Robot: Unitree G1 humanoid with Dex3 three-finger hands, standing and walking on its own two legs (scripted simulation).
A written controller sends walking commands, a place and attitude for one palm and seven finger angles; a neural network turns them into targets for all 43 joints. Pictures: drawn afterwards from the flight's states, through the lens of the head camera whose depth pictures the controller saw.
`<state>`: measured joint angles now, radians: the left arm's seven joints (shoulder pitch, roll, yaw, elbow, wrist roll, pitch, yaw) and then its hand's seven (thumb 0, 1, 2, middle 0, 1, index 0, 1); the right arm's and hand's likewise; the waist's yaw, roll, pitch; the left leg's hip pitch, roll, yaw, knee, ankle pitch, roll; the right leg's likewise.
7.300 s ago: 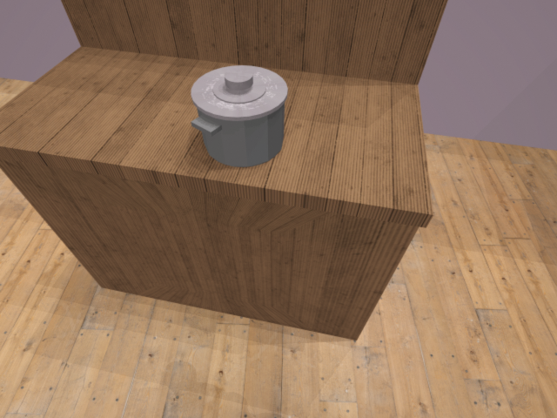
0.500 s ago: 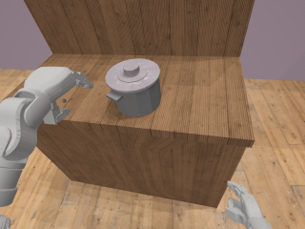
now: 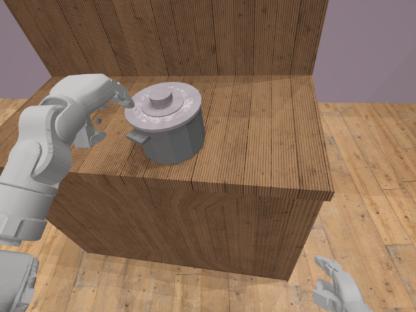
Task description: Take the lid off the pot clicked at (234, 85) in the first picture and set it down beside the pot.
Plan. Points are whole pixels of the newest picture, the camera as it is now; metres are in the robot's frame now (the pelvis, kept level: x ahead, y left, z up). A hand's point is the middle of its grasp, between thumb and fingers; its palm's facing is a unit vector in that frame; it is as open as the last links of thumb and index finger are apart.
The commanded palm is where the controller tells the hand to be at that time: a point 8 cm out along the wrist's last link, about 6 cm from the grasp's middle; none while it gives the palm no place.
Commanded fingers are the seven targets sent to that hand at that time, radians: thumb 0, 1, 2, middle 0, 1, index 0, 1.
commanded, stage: move the open hand above the knob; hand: left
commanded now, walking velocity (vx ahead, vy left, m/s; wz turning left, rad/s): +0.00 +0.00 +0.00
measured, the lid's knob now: (160, 96) +0.55 +0.15 +0.14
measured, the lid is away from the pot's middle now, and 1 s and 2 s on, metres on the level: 0.00 0.00 0.00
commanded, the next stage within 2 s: lower the open fingers around the knob in 1.62 s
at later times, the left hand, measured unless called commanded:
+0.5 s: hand (129, 94) +0.46 +0.17 +0.21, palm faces -0.21 +0.01 -0.98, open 9.9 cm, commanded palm +0.44 +0.18 +0.27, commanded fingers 0.00 -0.33 1.56 -0.86 -0.08 -0.86 -0.08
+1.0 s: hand (148, 74) +0.52 +0.15 +0.22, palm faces -0.25 +0.00 -0.97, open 9.9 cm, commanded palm +0.51 +0.15 +0.27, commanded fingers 0.00 -0.33 1.56 -0.86 -0.08 -0.86 -0.08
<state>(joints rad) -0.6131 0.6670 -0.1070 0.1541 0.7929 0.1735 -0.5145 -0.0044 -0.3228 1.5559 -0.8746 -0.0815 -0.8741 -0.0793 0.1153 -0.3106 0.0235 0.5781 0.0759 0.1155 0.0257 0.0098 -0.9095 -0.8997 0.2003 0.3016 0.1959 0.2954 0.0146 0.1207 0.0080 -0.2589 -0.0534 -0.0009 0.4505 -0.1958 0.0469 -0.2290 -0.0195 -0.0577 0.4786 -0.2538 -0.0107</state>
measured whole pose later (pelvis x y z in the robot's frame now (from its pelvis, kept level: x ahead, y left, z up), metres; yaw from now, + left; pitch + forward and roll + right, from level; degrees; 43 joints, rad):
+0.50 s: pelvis +0.01 +0.01 +0.00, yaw +0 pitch +3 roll +0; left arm -0.96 0.58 -0.24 0.53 0.85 0.19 -0.51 0.00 -0.32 1.56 -0.87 -0.08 -0.87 -0.08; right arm 0.17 -0.29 0.02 0.62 0.08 0.13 0.02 0.01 -0.91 -0.90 0.20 0.30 0.20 0.30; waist -0.04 0.09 -0.01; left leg -0.29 -0.06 0.00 0.45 -0.21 0.06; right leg -0.27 -0.03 -0.05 0.48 -0.27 0.00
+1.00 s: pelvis +0.02 +0.01 +0.00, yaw -1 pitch +7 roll +0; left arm -1.21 0.52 -0.27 0.87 0.91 0.19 -0.47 0.00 -0.32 1.56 -0.87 -0.08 -0.87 -0.08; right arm 0.27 -0.29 0.00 0.67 0.06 0.10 0.01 0.01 -0.91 -0.90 0.20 0.30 0.20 0.30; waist -0.10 0.06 -0.04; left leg -0.34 -0.06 0.02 0.44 -0.22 0.06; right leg -0.32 -0.02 -0.03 0.46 -0.26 0.00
